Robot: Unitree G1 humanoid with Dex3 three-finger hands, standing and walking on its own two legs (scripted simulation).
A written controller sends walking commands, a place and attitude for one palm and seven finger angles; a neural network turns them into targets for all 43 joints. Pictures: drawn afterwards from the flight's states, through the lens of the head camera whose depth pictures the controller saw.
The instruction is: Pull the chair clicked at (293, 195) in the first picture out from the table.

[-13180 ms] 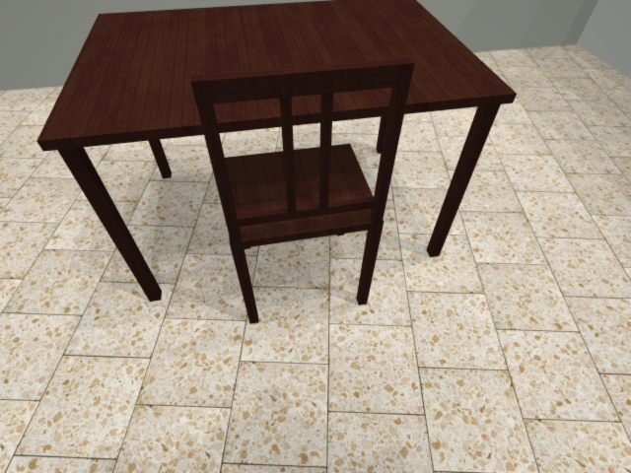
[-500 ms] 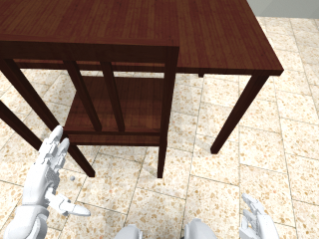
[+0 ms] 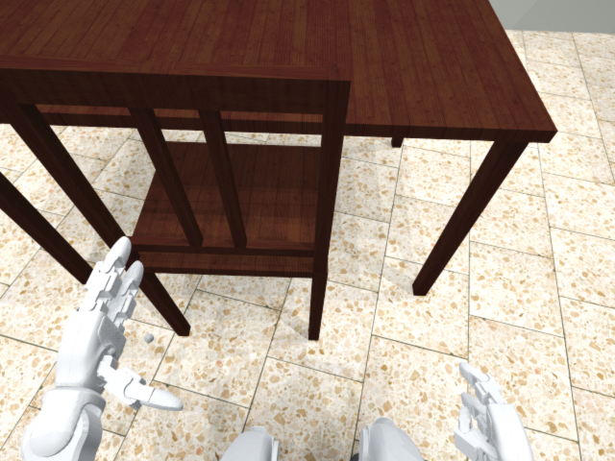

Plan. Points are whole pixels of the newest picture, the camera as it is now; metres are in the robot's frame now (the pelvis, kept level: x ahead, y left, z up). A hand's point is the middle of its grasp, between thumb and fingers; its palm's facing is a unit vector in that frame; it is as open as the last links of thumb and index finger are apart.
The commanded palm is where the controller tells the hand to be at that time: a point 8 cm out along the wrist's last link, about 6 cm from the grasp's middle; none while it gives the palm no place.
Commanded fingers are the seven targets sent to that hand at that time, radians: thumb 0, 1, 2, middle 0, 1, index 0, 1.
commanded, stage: aim the fingers beside a spindle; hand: left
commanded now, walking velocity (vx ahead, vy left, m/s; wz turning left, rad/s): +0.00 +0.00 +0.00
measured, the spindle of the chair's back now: (173, 187) +0.50 +0.24 +0.01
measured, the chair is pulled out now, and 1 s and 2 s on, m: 0.00 0.00 0.00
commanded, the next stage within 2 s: push the fingers through the gap in 1.86 s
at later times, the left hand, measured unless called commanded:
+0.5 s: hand (188, 313) +0.29 +0.17 +0.02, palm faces +0.00 -1.00 -0.04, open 16.9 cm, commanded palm +0.27 +0.22 +0.02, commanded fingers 0.00 -0.50 0.30 -0.06 -0.08 -0.06 -0.08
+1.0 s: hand (216, 297) +0.32 +0.14 +0.00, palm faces -0.01 -1.00 -0.04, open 16.9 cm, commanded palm +0.30 +0.20 +0.00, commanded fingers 0.00 -0.50 0.30 -0.06 -0.08 -0.06 -0.08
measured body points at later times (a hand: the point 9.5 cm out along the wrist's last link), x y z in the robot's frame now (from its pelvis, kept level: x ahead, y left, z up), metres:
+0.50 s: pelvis +0.00 +0.00 -0.01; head +0.09 +0.00 +0.43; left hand +0.29 +0.22 +0.02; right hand +0.16 -0.25 -0.10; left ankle -0.01 +0.11 -0.65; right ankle +0.05 -0.13 -0.65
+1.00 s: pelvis -0.01 -0.01 -0.03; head +0.10 -0.01 +0.41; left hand +0.32 +0.20 +0.01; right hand +0.15 -0.26 -0.13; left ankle -0.01 +0.11 -0.65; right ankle +0.05 -0.13 -0.65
